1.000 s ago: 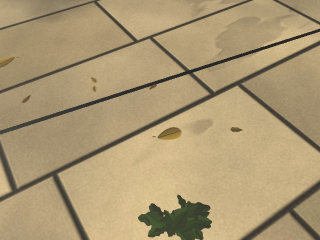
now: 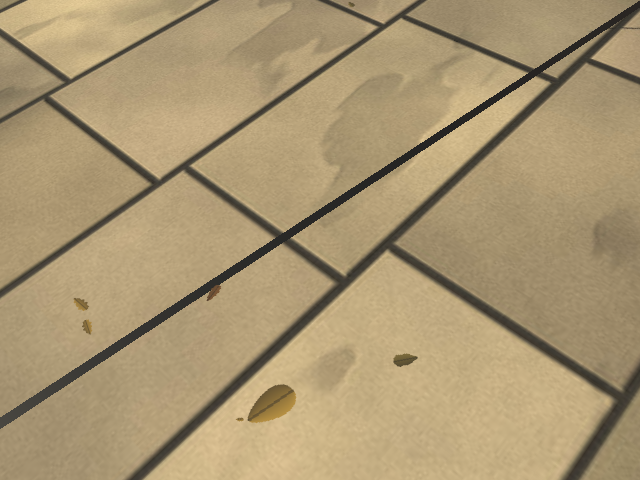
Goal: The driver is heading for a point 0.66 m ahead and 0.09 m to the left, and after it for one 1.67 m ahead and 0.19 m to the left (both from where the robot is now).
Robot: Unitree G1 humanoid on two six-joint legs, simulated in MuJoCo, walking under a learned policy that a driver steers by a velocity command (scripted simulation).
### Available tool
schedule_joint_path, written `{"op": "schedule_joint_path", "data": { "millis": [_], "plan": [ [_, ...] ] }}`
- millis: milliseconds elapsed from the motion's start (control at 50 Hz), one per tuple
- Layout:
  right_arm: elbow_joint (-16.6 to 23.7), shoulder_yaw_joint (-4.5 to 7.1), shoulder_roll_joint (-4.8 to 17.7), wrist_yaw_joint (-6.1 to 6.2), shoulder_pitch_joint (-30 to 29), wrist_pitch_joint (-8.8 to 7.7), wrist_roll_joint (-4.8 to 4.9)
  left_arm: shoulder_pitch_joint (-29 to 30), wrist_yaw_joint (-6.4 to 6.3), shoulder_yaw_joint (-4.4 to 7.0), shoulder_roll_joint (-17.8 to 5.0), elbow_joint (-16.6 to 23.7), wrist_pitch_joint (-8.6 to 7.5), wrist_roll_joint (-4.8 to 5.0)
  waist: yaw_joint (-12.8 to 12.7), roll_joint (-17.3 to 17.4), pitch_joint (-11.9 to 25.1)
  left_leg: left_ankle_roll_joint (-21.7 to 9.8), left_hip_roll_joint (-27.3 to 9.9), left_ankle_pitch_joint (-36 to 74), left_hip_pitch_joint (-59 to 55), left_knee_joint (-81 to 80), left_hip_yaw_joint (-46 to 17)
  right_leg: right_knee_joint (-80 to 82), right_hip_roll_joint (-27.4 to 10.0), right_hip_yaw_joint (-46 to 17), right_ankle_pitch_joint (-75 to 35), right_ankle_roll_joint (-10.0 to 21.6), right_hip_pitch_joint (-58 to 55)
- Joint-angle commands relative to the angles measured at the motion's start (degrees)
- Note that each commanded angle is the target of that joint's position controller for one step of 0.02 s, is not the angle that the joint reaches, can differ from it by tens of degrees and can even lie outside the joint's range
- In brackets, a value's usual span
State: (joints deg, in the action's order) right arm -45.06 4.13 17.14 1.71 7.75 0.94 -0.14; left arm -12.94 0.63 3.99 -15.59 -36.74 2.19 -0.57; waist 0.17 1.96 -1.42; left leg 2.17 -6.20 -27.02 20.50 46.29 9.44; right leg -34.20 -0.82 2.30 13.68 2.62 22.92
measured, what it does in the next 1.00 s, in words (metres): walks ahead, turning left: left foot, then right foot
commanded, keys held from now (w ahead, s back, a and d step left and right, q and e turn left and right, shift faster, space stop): no key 0.10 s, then q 0.20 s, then w+q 0.38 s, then w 0.32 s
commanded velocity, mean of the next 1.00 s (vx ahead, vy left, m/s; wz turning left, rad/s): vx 0.24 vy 0.00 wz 0.20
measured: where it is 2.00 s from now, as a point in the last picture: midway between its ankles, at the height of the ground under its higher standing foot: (269, 380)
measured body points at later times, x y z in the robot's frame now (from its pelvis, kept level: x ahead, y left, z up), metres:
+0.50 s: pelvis +0.05 +0.01 +0.01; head +0.06 +0.03 +0.46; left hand +0.21 +0.27 -0.09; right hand +0.13 -0.26 -0.10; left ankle +0.02 +0.12 -0.73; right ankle +0.04 -0.10 -0.68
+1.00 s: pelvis +0.25 +0.01 +0.02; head +0.26 +0.00 +0.47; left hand +0.17 +0.27 -0.10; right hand +0.51 -0.16 -0.07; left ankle +0.31 +0.19 -0.66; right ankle +0.21 -0.12 -0.73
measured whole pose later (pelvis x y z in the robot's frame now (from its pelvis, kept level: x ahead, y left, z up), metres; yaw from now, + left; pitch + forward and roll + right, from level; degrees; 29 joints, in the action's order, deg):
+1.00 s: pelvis +0.25 +0.01 +0.02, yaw +17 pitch +2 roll -1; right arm -37.8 2.9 15.4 -1.0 7.9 -4.5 1.0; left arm -25.4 0.3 3.0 -13.1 -46.4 -5.3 0.3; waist -4.7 3.0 1.4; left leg -0.7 -5.1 -8.0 39.0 52.4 -1.5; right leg -14.1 1.7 1.2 14.0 1.7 2.2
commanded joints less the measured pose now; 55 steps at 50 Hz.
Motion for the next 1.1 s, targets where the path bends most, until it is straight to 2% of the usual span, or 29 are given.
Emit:
{"op": "schedule_joint_path", "data": {
  "millis": [20,40,60,120,180,200,240,300,360,380,400,420,440,460,520,560,600,660,700,720,740,760,780,800,820,880,940,1000,1100],
  "plan": [
    [5.83,0.36,3.03,-0.94,-2.63,-1.05,0.78,-4.64,-1.02,1.99,-8.85,5.17,-2.77,-1.13,-2.49,-11.2,11.35,0.8,4.11,-6.51,20.15,25.93,-11.02,13.02,-17.97,-25.34,-26.57,16.03,-21.27],
    [4.84,0.2,2.25,-0.87,-2.21,-1.02,0.84,-1.35,-1.36,1.59,-7.55,6.16,-3.12,-0.59,-1.47,-7.45,11.45,0.45,3.11,-2.93,20.21,25.34,-12.32,12.25,-15.09,-21.79,-23.78,12.76,-20.22],
    [5.22,0.28,2.96,-0.55,-2.91,-0.99,0.14,0.95,-1.7,0.94,-6.15,6.76,-2.99,0.39,-1.05,-6.49,10.7,0.84,2.57,0.12,19.97,23.13,-12.91,12.5,-14.03,-19.91,-23.59,11.23,-18.73],
    [4.15,0.16,2.6,-0.33,-0.04,-0.74,0.42,2.76,-2.5,-0.93,-3.31,6.87,-3.17,-0.7,0.98,-8.2,12.14,1.91,3.16,6.07,13.01,22.15,-12.44,13.14,-12.05,-14.82,-30.16,11.38,-15.59],
    [3.03,-0.95,-0.2,-0.42,1.41,-0.21,0.6,3.74,-2.3,-2.03,-0.81,5.28,-3.58,-1.24,0.82,-8.69,10.26,2.21,1.71,7.66,6.24,7.32,-12.29,14.03,-10.6,-9.99,-26.48,10.34,-13.96],
    [3.0,-1.15,-0.64,-0.63,0.83,-0.13,0.69,3.63,-2.09,-1.88,-1.41,4.31,-3.57,-1.38,0.01,-9.47,9.24,2.01,1.79,7.13,2.78,2.38,-11.33,14.41,-10.28,-8.9,-23.06,9.96,-12.39],
    [3.62,-0.63,1.21,-0.96,-0.12,0.2,0.92,2.97,-1.8,-1.08,-4.07,2.77,-3.28,-1.61,-1.42,-10.81,6.52,1.58,2.74,6.2,-0.08,-2.2,-9.22,14.97,-11.22,-9.89,-16.41,10.72,-10.69],
    [4.52,0.09,2.83,-1.11,0.61,0.32,1.18,4.4,-2.18,-0.23,-6.23,2.15,-2.21,-0.42,-1.26,-10.01,3.33,-0.06,3.62,8.35,0.26,-8.23,-7.34,13.74,-12.95,-11.76,-11.61,10.94,-10.68],
    [4.18,0.3,2.58,-1.48,4.04,-0.1,0.39,3.22,-2.53,0.33,-6.26,0.9,-2.05,0.86,-0.62,-7.38,2.35,-4.79,4.96,9.91,-3.26,-14.29,-6.4,14.46,-11.04,-12.21,17.69,7.89,-7.68],
    [3.58,0.78,3.58,-1.56,6.99,-0.46,0.61,5.27,-2.55,0.19,-5.06,1.31,-2.43,0.89,0.5,-5.18,1.1,-7.75,3.21,6.12,-5.11,-15.7,-9.78,10.74,-9.51,-10.67,23.1,6.49,-3.51],
    [2.65,1.85,6.47,-1.32,10.02,-0.85,1.37,7.24,-2.17,-0.16,-3.06,3.0,-3.13,0.84,0.53,2.33,-0.61,-12.5,-0.76,-4.84,-5.68,-20.96,-18.81,4.3,-3.85,-4.05,23.78,3.36,2.5],
    [1.89,2.59,8.01,-1.29,14.55,-1.64,1.78,11.96,-1.88,-0.45,-1.76,4.22,-4.11,1.19,3.71,10.0,-2.24,-17.69,-6.93,-17.24,-8.02,-31.46,-34.05,-8.65,3.16,2.63,17.49,-0.38,9.69],
    [2.08,2.55,8.34,-1.2,15.76,-2.66,1.0,14.46,-1.39,-0.41,-1.6,5.39,-5.44,1.97,5.03,14.62,-3.8,-20.8,-11.36,-17.4,-12.53,-37.4,-46.25,-15.78,5.07,-0.62,17.98,-0.79,17.09],
    [2.73,2.22,6.92,-0.86,15.18,-3.68,-0.08,14.66,-0.73,-0.03,-2.33,5.28,-6.45,2.35,4.84,13.22,-3.24,-21.48,-12.49,-13.34,-15.4,-37.18,-47.86,-24.01,2.99,-4.76,19.88,-1.17,21.29],
    [4.54,1.62,4.69,-0.33,12.68,-4.67,1.51,12.95,1.07,0.07,-2.22,4.15,-8.67,1.34,2.78,4.48,0.77,-17.82,-8.49,0.62,-18.64,-34.49,-38.56,-22.25,0.12,-5.57,10.44,-1.09,21.51],
    [5.13,1.7,4.83,-0.01,12.2,-4.07,1.8,13.89,1.45,-0.42,-0.69,4.02,-9.17,0.99,2.82,4.66,1.55,-15.89,-4.3,8.11,-16.11,-33.95,-31.96,-12.73,1.4,-3.06,5.12,-1.95,14.39],
    [5.75,2.21,6.38,-0.2,12.34,-3.78,1.8,13.97,1.63,-0.71,0.16,3.82,-9.28,1.37,2.78,6.05,1.44,-15.51,-2.12,9.77,-11.58,-32.72,-28.75,-4.28,3.23,-1.65,4.59,-2.37,6.55],
    [6.45,2.53,7.99,-0.81,11.9,-3.42,2.44,10.16,1.13,0.64,-3.15,3.01,-9.01,2.72,0.58,8.03,1.73,-14.36,-2.38,6.11,-5.72,-31.15,-31.4,5.93,3.99,-2.12,-1.66,-3.05,-5.37],
    [7.07,1.75,5.51,-1.02,11.45,-3.46,2.29,4.06,0.37,1.78,-5.19,1.18,-8.99,2.62,-2.38,6.99,3.61,-11.43,-0.41,7.02,-1.34,-26.16,-30.44,9.4,2.87,-2.03,-5.86,-2.39,-16.34],
    [7.76,0.81,2.47,-1.17,10.75,-3.75,1.62,-2.68,-0.18,2.48,-6.76,-0.01,-9.2,2.26,-5.21,4.84,7.21,-8.95,2.34,6.97,3.43,-17.04,-27.4,9.67,-1.89,-6.57,-3.5,-0.59,-25.88],
    [9.66,-1.06,-3.42,-1.2,10.65,-4.21,0.89,-9.97,-0.74,3.22,-11.3,-0.81,-9.07,0.52,-6.85,-9.02,12.19,-5.12,8.5,-0.14,13.51,3.61,-19.32,15.49,-15.32,-25.03,8.95,4.61,-36.27],
    [11.1,-0.62,-0.94,-0.96,13.67,-4.82,2.56,-10.38,-0.02,3.68,-13.77,-1.34,-8.83,-0.66,-4.08,-20.69,10.13,-3.86,9.39,-6.05,24.63,17.33,-17.17,23.64,-22.87,-47.83,26.59,11.97,-34.36],
    [9.71,0.3,2.8,-0.99,13.14,-5.03,3.13,-7.51,0.09,2.51,-9.11,-1.52,-8.99,0.31,-3.11,-14.5,3.01,-4.2,5.69,-1.57,28.63,24.95,-18.78,24.48,-22.31,-46.29,32.03,13.13,-29.53],
    [9.21,0.44,3.82,-1.48,9.98,-5.28,2.74,-6.55,-0.06,1.68,-6.06,-2.0,-8.89,0.93,-3.19,-10.15,-1.33,-4.62,4.5,3.23,29.75,26.25,-18.19,23.48,-19.04,-36.94,25.56,11.59,-26.15],
    [8.95,0.29,2.99,-1.76,8.14,-5.71,2.1,-5.45,-0.04,1.27,-5.26,-2.03,-8.78,0.47,-2.54,-7.61,-1.87,-5.0,3.59,7.14,28.56,25.35,-17.77,23.91,-15.88,-30.21,17.56,10.41,-23.49],
    [9.31,-0.1,1.32,-2.34,5.07,-6.07,1.52,-5.31,-0.18,0.48,-3.37,-3.07,-8.94,0.36,-1.15,-7.63,-1.84,-4.81,0.84,12.9,25.77,20.57,-14.69,25.69,-12.12,-19.93,1.52,9.37,-19.99],
    [10.91,-0.97,-0.04,-2.51,0.19,-6.01,0.82,-7.06,-0.51,0.6,-4.7,-4.54,-8.98,1.11,-1.89,-6.52,-2.72,-2.94,-0.14,16.92,25.94,11.15,-12.2,27.27,-11.34,-14.65,-6.26,10.02,-18.8],
    [12.13,-1.9,-1.45,-3.45,-6.34,-6.53,1.26,-7.98,-0.46,0.88,-6.7,-5.14,-8.4,1.12,-3.86,-6.74,-3.32,-2.09,0.95,24.1,20.0,-2.72,-9.64,27.5,-10.09,-9.78,-11.12,9.08,-16.41],
    [13.71,-1.24,1.04,-4.93,-11.47,-6.42,2.01,-11.67,-0.36,1.52,-9.29,-7.4,-7.56,2.2,-4.23,-7.0,-3.92,-4.35,3.09,26.75,13.69,-13.82,-8.98,26.23,-13.57,-8.44,-16.39,7.49,-21.64]
  ]
}}
Keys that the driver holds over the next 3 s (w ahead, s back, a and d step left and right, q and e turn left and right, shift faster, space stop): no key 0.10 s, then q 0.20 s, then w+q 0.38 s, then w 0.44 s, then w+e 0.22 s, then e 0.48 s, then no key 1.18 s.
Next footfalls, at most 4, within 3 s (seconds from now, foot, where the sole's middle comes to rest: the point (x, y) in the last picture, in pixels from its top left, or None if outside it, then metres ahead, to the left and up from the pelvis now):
0.36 left None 0.06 0.13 -0.76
0.72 right None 0.24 -0.11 -0.76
1.18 left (241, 471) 0.49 0.24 -0.76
1.68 right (328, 359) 0.73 0.06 -0.76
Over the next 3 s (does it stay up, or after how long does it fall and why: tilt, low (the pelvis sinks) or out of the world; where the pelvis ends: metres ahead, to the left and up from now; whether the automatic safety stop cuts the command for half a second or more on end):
stays up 0.69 0.21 0.01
